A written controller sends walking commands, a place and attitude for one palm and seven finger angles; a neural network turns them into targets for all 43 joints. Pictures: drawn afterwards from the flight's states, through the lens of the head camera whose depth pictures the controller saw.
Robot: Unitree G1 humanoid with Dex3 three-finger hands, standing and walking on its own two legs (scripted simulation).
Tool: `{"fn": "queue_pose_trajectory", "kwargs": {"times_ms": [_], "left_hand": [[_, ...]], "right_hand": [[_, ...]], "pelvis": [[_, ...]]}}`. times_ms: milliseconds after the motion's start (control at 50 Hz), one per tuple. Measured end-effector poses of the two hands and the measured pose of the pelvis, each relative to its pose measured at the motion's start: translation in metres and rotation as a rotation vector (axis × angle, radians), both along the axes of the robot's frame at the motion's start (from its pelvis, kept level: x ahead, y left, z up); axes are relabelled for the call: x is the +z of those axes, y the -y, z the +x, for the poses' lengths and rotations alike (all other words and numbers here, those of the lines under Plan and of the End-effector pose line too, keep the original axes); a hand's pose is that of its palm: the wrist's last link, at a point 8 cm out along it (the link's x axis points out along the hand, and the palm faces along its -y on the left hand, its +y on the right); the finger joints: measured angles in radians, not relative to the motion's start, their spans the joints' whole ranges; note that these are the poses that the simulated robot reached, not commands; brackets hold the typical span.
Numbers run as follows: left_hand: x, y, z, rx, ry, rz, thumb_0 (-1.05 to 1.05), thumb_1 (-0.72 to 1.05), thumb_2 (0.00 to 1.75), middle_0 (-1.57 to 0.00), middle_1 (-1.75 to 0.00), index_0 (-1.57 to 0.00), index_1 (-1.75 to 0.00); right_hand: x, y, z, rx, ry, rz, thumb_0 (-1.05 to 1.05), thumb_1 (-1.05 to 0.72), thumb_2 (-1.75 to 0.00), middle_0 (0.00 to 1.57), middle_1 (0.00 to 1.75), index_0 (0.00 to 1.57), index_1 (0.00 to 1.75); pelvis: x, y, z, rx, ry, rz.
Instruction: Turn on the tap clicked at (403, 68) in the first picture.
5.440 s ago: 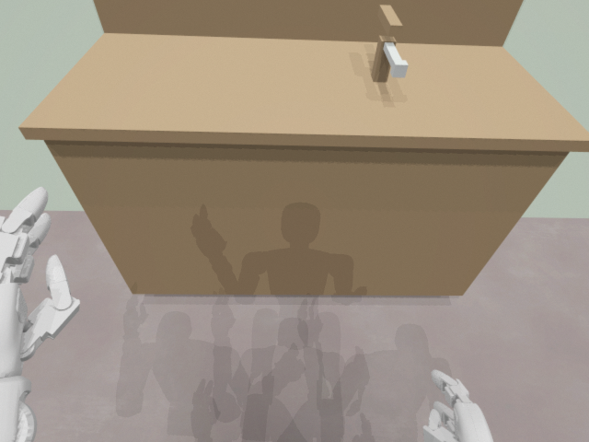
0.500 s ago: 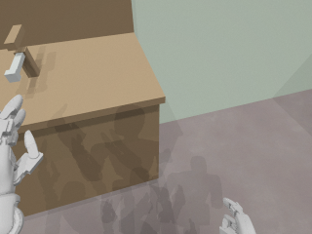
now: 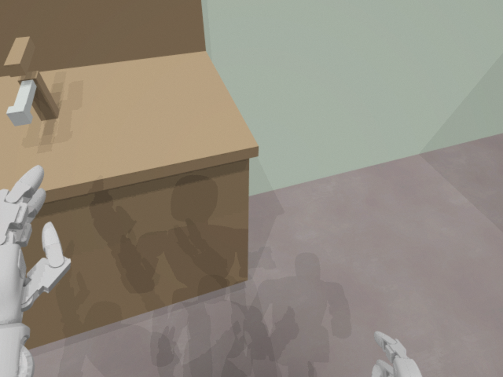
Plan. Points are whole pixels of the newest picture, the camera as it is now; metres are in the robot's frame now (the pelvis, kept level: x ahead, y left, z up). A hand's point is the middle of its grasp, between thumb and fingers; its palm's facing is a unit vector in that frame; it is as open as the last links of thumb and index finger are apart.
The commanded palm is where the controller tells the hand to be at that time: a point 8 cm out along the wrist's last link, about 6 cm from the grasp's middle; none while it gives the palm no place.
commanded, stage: come to a stop and stand still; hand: left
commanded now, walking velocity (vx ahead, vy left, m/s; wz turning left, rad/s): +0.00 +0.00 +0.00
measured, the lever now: (20, 115) +0.52 +0.47 +0.14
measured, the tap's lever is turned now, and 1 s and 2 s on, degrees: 0 0 0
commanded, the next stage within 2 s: look again from close up in 0.08 s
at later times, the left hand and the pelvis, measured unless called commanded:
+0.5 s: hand (52, 239) +0.25 +0.27 +0.14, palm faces +0.28 -0.89 -0.36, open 7.5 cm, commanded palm +0.19 +0.32 +0.18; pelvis +0.02 +0.04 +0.00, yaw -2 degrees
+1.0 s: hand (65, 176) +0.35 +0.29 +0.16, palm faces +0.38 -0.85 -0.37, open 7.5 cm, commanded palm +0.28 +0.33 +0.18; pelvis +0.12 +0.05 -0.01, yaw +0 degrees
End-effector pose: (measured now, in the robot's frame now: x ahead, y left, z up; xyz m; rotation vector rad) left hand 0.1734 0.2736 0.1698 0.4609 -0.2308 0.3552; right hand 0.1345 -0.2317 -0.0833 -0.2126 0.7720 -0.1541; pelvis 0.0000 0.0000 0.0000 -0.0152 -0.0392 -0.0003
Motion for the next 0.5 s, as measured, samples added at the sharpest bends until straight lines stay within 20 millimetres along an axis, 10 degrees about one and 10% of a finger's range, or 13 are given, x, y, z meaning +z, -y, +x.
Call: {"fn": "queue_pose_trajectory", "kwargs": {"times_ms": [180,280,500], "left_hand": [[0.01,-0.01,0.001,0.012,0.055,0.016,0.02,0.89,0.9,-0.22,-0.3,-0.21,-0.3],[0.037,-0.054,0.02,0.051,0.182,0.134,0.02,0.88,0.89,-0.22,-0.3,-0.21,-0.3],[-0.013,-0.043,0.041,-0.138,0.037,-0.024,0.02,0.89,0.9,-0.21,-0.3,-0.2,-0.3]], "right_hand": [[0.0,-0.014,0.011,0.028,0.018,0.014,0.01,-0.9,-0.9,0.2,0.3,0.2,0.3],[0.002,-0.023,0.017,0.094,0.018,0.003,0.01,-0.9,-0.9,0.2,0.3,0.2,0.3],[0.024,-0.049,0.026,0.043,0.081,-0.004,0.01,-0.9,-0.9,0.2,0.3,0.2,0.3]], "pelvis": [[-0.002,-0.005,0.002,0.0,0.006,-0.004],[-0.004,-0.006,-0.001,-0.001,-0.001,-0.003],[0.002,-0.043,0.021,-0.031,-0.007,0.007]]}}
